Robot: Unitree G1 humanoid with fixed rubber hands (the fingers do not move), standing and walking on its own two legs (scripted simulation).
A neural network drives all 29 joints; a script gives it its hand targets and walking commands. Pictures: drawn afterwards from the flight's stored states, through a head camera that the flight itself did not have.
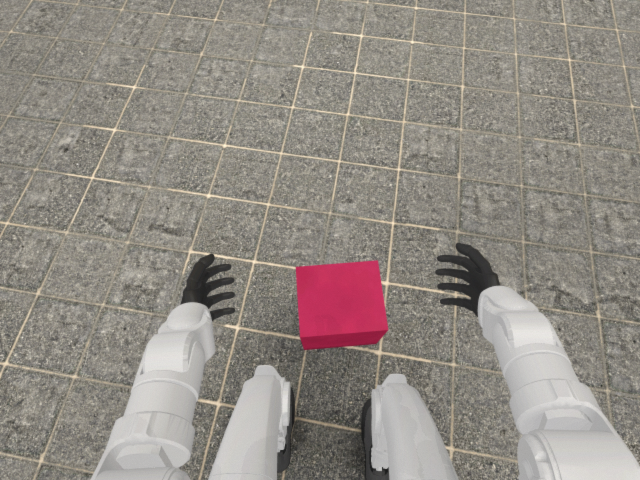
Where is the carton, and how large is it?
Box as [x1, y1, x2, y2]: [296, 260, 387, 349]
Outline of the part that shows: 377,260 296,267 300,338 304,349 376,343 387,330 387,324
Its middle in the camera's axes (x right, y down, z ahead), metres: +0.05 +0.17 +0.99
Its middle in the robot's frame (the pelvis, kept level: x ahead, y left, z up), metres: +0.45 -0.02 -0.56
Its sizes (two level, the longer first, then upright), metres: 0.199 0.167 0.215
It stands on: the floor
